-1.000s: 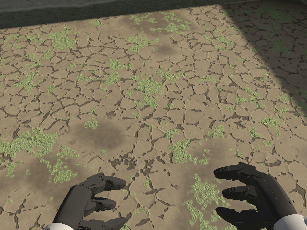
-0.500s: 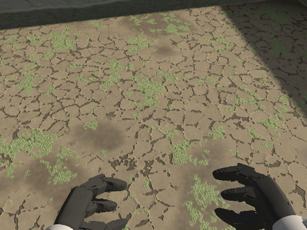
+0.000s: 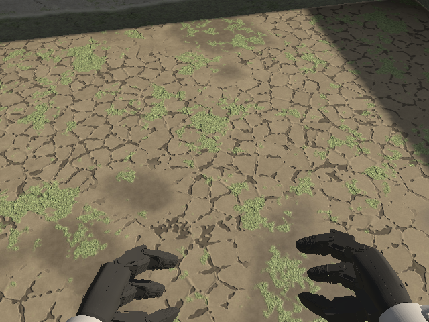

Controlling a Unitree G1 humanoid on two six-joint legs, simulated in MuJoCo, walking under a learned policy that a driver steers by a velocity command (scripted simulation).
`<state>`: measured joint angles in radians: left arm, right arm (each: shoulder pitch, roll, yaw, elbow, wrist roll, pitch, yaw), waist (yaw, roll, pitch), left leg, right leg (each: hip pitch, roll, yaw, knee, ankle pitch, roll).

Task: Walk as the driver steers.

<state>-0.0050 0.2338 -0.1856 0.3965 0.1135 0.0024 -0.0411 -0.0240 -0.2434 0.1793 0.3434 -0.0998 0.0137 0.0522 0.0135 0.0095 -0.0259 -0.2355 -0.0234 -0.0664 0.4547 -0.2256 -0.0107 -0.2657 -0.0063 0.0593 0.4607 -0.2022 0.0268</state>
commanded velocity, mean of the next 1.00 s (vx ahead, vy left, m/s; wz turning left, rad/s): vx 1.00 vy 0.00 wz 0.00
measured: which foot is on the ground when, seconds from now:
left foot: down 0.00-1.00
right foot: down 0.00-1.00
